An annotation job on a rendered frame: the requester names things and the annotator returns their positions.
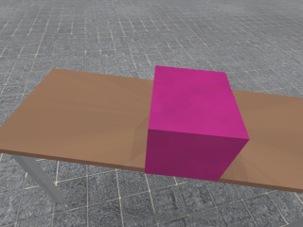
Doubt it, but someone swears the table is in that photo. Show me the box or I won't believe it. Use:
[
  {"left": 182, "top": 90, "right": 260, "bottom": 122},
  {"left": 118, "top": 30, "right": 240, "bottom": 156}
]
[{"left": 0, "top": 68, "right": 303, "bottom": 227}]

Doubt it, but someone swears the carton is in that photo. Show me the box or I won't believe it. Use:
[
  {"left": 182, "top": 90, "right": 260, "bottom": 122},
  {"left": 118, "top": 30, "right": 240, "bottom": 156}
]
[{"left": 144, "top": 65, "right": 250, "bottom": 181}]

